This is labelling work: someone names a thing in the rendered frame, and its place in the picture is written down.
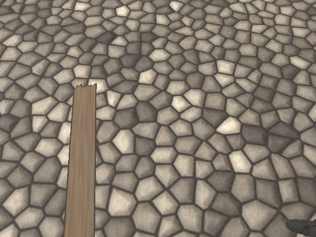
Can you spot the robot right hand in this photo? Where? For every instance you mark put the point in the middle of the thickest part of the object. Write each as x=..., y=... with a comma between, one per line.
x=302, y=226

